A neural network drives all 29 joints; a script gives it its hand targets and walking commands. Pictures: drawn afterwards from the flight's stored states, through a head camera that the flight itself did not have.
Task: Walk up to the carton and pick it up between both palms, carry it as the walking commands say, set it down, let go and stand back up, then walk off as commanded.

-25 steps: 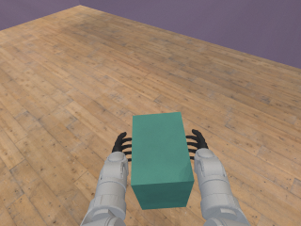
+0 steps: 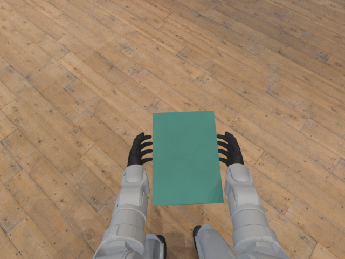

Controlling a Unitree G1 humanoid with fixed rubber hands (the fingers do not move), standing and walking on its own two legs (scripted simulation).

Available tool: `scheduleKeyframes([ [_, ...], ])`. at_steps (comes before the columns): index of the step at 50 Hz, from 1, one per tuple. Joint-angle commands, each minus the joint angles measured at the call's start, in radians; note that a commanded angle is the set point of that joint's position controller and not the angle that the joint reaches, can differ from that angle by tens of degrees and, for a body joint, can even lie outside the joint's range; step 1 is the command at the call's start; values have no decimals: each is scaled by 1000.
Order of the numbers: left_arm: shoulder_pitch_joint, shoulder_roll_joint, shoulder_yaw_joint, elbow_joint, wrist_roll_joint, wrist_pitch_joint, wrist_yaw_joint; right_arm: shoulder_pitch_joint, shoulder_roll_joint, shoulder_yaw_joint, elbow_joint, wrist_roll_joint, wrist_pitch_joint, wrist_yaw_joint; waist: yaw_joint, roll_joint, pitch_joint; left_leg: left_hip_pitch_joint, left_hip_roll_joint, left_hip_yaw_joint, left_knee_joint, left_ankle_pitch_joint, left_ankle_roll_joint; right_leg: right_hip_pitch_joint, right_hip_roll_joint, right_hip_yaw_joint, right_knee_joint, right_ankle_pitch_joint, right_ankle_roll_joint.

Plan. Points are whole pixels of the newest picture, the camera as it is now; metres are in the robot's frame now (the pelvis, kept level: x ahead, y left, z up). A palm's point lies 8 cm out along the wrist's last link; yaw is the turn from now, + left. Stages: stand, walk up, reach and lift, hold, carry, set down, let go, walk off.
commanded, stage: set down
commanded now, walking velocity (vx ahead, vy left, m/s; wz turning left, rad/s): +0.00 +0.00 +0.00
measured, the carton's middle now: (184, 164) +0.36 -0.04 -0.14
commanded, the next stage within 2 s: none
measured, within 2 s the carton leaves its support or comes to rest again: neither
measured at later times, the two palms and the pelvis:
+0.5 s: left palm (143, 161) +0.39 +0.07 -0.15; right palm (227, 162) +0.36 -0.17 -0.15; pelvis +0.00 -0.01 -0.07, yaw +1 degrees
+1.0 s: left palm (149, 160) +0.42 +0.06 -0.23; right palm (221, 161) +0.39 -0.18 -0.23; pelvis -0.03 +0.00 -0.15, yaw +0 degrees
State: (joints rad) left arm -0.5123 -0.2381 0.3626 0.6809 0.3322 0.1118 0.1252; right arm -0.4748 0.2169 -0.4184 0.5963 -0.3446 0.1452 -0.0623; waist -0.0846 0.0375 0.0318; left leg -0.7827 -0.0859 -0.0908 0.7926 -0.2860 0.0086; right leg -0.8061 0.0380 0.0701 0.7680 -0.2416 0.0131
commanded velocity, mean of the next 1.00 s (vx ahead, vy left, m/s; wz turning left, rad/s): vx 0.00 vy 0.00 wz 0.00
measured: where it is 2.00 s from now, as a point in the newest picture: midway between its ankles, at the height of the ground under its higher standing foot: outside the picture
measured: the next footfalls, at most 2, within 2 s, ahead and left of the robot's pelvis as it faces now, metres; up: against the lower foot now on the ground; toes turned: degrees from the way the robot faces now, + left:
none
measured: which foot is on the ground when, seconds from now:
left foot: down 0.00-1.00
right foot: down 0.00-1.00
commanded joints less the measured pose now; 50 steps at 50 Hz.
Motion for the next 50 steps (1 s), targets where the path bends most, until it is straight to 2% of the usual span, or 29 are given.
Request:
scheduleKeyframes([
  [1, -443, -845, -480, 61, -58, -67, -123, -467, 796, 506, 58, 81, -62, 127, -14, -11, -649, 144, -62, -26, -39, 114, -22, 301, 88, -3, 17, 144, -10],
  [9, -469, -760, -493, 80, -94, -99, -93, -480, 740, 541, 63, 124, -94, 58, -16, -24, -715, 7, -96, -1, 91, 63, -22, 232, 94, -1, 130, 136, 8],
  [16, -486, -747, -461, 127, -99, -104, -90, -511, 729, 512, 83, 138, -99, 43, -24, -30, -719, -100, -111, -3, 177, 66, -22, 153, 99, -6, 209, 165, 13],
  [25, -585, -767, -470, 132, -119, -101, -81, -604, 733, 493, 89, 152, -97, 56, -31, -3, -798, -194, -122, 7, 297, 62, -32, 32, 111, -15, 330, 158, 10],
  [33, -689, -823, -479, 131, -143, -60, -82, -718, 766, 494, 84, 170, -58, 88, -34, 7, -871, -249, -132, 20, 403, 33, -36, -77, 122, -35, 438, 112, 14],
  [42, -807, -865, -440, 146, -143, 1, -101, -841, 807, 454, 101, 151, 4, 126, -35, 3, -908, -349, -136, 39, 505, -26, -38, -201, 128, -53, 538, 58, 18],
  [46, -870, -866, -420, 154, -144, 21, -106, -893, 810, 431, 108, 140, 26, 131, -43, 2, -926, -400, -140, 51, 544, -57, -39, -238, 130, -61, 575, 36, 21],
  [47, -878, -869, -412, 154, -143, 27, -107, -910, 810, 432, 109, 139, 31, 133, -35, 3, -931, -404, -141, 56, 552, -60, -41, -249, 130, -63, 583, 31, 21],
  [50, -917, -866, -395, 162, -139, 41, -111, -941, 813, 415, 120, 133, 45, 139, -38, 4, -942, -438, -144, 64, 579, -76, -43, -281, 131, -69, 608, 18, 22],
])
